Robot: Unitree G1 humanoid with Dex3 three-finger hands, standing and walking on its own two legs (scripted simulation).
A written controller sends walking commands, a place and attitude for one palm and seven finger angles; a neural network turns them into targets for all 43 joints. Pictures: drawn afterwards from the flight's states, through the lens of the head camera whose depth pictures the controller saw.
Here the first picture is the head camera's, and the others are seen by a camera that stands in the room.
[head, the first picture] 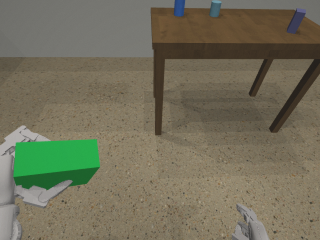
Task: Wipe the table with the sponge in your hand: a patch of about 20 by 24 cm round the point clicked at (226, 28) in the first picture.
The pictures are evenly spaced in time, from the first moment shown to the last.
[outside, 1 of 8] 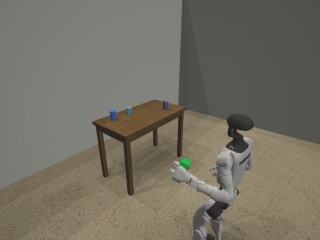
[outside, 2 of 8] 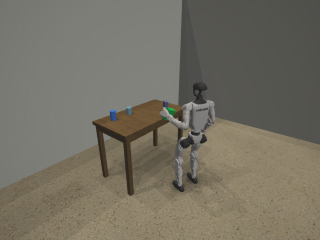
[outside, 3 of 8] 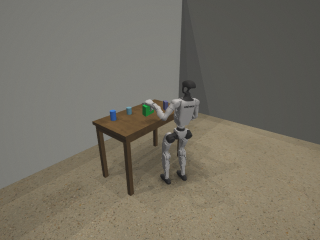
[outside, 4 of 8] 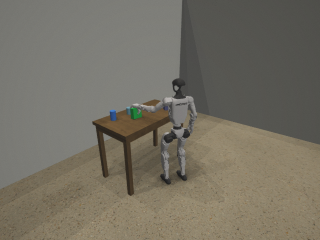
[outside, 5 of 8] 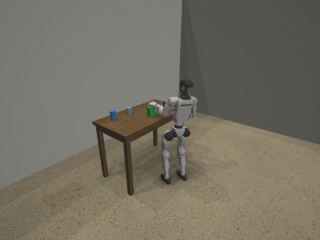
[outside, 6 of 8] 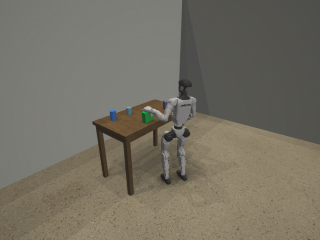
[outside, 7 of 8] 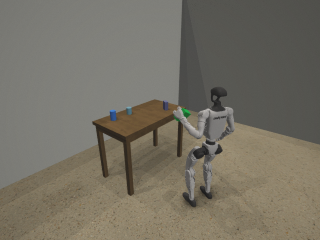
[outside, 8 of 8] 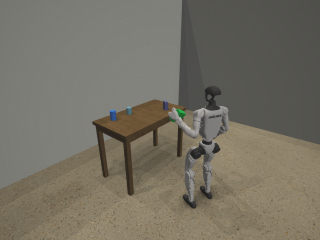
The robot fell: no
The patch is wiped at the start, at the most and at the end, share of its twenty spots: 0.00 0.95 0.95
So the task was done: yes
